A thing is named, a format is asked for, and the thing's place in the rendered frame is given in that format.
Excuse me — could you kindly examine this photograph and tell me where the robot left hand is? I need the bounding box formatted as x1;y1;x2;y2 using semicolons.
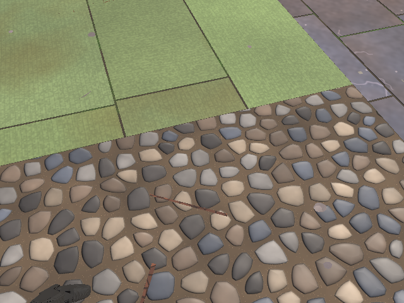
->
30;284;91;303

